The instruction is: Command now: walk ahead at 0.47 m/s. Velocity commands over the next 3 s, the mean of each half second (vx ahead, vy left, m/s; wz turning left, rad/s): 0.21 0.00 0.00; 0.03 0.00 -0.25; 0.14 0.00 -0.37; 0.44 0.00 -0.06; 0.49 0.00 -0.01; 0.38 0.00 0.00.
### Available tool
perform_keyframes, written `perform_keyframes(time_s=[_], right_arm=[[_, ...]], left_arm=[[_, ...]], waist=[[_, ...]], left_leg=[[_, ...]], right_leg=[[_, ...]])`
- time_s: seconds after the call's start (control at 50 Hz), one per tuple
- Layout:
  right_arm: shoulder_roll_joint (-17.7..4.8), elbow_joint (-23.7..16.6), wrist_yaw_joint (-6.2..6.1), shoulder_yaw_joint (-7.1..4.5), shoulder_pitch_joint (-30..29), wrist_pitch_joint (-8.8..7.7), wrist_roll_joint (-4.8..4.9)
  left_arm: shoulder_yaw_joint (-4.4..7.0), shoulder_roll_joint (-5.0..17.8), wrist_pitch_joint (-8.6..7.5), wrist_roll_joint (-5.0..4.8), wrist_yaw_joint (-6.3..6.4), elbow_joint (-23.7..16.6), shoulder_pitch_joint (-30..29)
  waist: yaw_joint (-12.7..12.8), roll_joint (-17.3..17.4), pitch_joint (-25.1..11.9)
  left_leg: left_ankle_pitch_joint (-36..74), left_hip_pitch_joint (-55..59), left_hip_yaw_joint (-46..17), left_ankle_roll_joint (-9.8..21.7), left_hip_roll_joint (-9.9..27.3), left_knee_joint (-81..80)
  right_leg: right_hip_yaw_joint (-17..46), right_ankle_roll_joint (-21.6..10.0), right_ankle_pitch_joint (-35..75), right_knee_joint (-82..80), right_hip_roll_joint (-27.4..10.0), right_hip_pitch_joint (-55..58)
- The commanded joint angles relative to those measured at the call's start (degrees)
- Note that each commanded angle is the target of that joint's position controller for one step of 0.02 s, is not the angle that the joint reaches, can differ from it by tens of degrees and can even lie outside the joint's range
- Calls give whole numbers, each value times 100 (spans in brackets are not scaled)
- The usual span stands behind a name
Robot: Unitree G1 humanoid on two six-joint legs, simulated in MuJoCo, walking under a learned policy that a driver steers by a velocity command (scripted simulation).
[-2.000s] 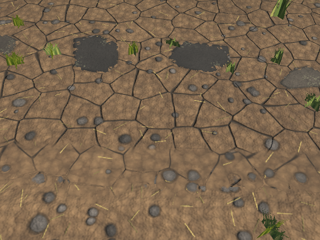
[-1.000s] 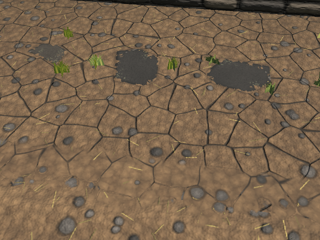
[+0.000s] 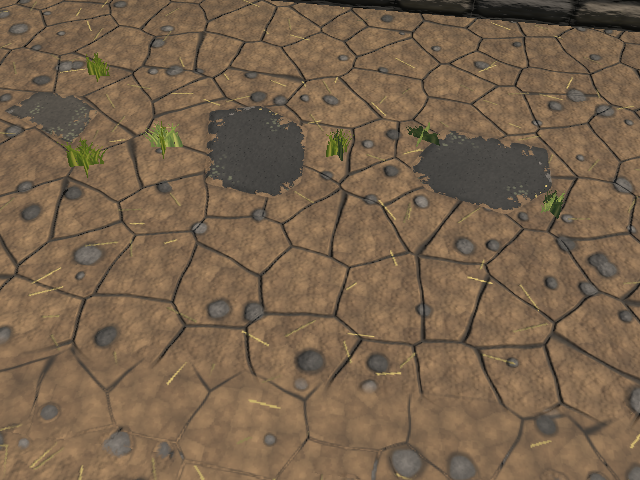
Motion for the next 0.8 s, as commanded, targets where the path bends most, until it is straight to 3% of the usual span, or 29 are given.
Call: perform_keyframes(time_s=[0.02, 0.06, 0.08, 0.1, 0.12, 0.14, 0.16, 0.18, 0.2, 0.22, 0.24, 0.26, 0.3, 0.34, 0.38, 0.44, 0.5, 0.54, 0.56, 0.58, 0.6, 0.62, 0.66, 0.72, 0.8], right_arm=[[-865, -95, -50, -140, 235, -61, -5], [-939, -94, -79, -161, 64, -59, -20], [-988, -93, -96, -179, -5, -39, -25], [-1031, -105, -100, -189, -108, -20, 50], [-818, -232, -90, -134, 41, -16, 132], [-181, -124, -84, -47, 1157, 66, 409], [-751, -104, -121, -210, 724, 129, 200], [-688, -320, -105, -213, 53, 134, 102], [-642, -388, -92, -219, -264, 133, 0], [-655, -392, -63, -258, -403, 194, -85], [-527, -358, -23, -242, -251, 291, -130], [-382, -310, 0, -224, -179, 373, -120], [-221, -269, -5, -184, -123, 502, -79], [-270, -311, -53, -161, -371, 584, -70], [-362, -365, -99, -146, -735, 637, -44], [-441, -379, -125, -119, -1097, 689, -14], [-399, -335, -146, -71, -1240, 654, -23], [-469, -241, -184, -34, -1075, 551, -51], [-681, -209, -207, -51, -929, 477, -85], [-718, -123, -193, -58, -1171, 474, 57], [-431, -143, -152, -3, -1236, 453, 77], [-405, -141, -146, 1, -1261, 429, 78], [-563, -187, -228, -61, -1281, 431, 71], [-763, -318, -325, -186, -1251, 451, 76], [-987, -439, -395, -384, -983, 563, 24]], left_arm=[[5, 233, -81, -32, 32, -508, -606], [71, 357, -155, -12, 124, -311, 95], [137, 468, -224, -14, 176, -24, 921], [201, 573, -305, 49, 226, 254, 1757], [310, 1014, -350, 198, 271, 429, 2520], [396, 1447, -319, 216, 223, 389, 2519], [415, 1299, -238, -120, 187, 308, 2238], [287, 914, -243, -156, 199, 213, 1486], [176, 507, -263, -120, 202, 198, 1193], [107, 290, -291, -112, 240, 252, 1193], [38, 119, -297, -116, 279, 334, 1233], [-10, 57, -331, -88, 289, 392, 1310], [-23, 255, -403, -33, 284, 431, 1311], [-51, 379, -407, 9, 273, 440, 1296], [-81, 406, -352, 3, 278, 491, 1465], [-98, 421, -218, -4, 307, 559, 1686], [-129, 347, -102, -28, 357, 573, 1656], [-151, 268, -83, -40, 379, 603, 1778], [-133, 227, -91, -40, 373, 601, 1980], [-182, -105, -40, -122, 357, 722, 2385], [-155, 61, -8, -93, 380, 801, 2267], [-125, 135, 8, -90, 388, 788, 2148], [-65, 286, 34, -95, 378, 648, 1846], [-2, 322, 49, -104, 379, 404, 1596], [79, 254, 147, -71, 404, 134, 1517]], waist=[[133, 719, 577], [453, 731, 235], [751, 726, -169], [1123, 660, -558], [1215, 195, -1246], [689, -1050, -2227], [729, -13, -2234], [510, -71, -1228], [393, 85, -626], [306, 75, -372], [150, -2, -317], [65, 16, -340], [-112, -46, -424], [-148, -202, -412], [-19, -383, -445], [163, -414, -381], [166, -231, -30], [139, 122, 90], [310, 410, 67], [602, 1054, 153], [482, 796, 249], [429, 654, 260], [379, 477, 184], [336, 248, -44], [245, 439, -121]], left_leg=[[4155, -437, -483, 582, 1530, -9], [6005, -216, -314, 425, 1501, 933], [6372, -160, -286, 320, 1417, 1833], [5729, -566, -171, 187, 1230, 2944], [3379, -1658, -37, 83, 891, 4523], [-1930, -3346, -42, -131, -143, 6945], [-1336, -3354, -787, -85, 41, 7211], [-905, -3585, -767, -100, 305, 6941], [-660, -3552, -682, -105, 477, 6573], [-518, -3369, -695, -117, 590, 6273], [-435, -2993, -657, -157, 633, 5954], [-361, -2671, -627, -183, 613, 5677], [-257, -2337, -505, -257, 550, 5109], [-93, -2269, -395, -279, 557, 4274], [113, -2209, -300, -285, 551, 3651], [216, -2059, -251, -313, 588, 3148], [269, -1764, -226, -286, 608, 2255], [1147, -1166, -603, -262, 932, 1250], [1895, -965, -1002, -206, 1352, 1192], [1661, -1621, -1119, -20, 1351, 1179], [1374, -1947, -1027, -84, 1225, 1071], [1304, -1934, -854, -172, 1109, 1069], [1289, -1810, -690, -207, 1016, 1136], [1354, -1582, -550, -111, 1045, 1436], [1413, -1446, -735, 203, 1449, 1561]], right_leg=[[-270, -219, 121, -674, 273, 378], [-336, -431, -68, -828, 596, 1212], [-293, -525, 50, -1034, 752, 1941], [-171, -609, 818, -1561, 589, 3015], [864, -788, 2017, -1242, -566, 4453], [3349, -2009, 4449, -1226, -2453, 5970], [3377, -1979, 4044, -1655, -2104, 5226], [2539, -1771, 3596, -1942, -1865, 4281], [2043, -1526, 3462, -2222, -1575, 3536], [1633, -1339, 3485, -2397, -1340, 3073], [1286, -1192, 3495, -2545, -1162, 2655], [1066, -1108, 3716, -2583, -1069, 2410], [704, -1085, 4137, -2577, -937, 2125], [470, -970, 4004, -2555, -798, 2061], [462, -851, 3341, -2563, -740, 2138], [704, -820, 1454, -2734, -790, 2081], [1003, -775, -198, -2736, -825, 1872], [1042, -432, -496, -2548, -648, 1691], [882, -284, -577, -2302, -386, 1663], [616, -175, -807, -2491, -16, 2114], [633, -123, -620, -2456, -51, 2553], [715, -139, -355, -2405, -93, 2639], [816, -204, 85, -2212, -134, 2618], [907, -298, 369, -1792, -105, 2310], [862, -335, -96, -881, 155, 1514]])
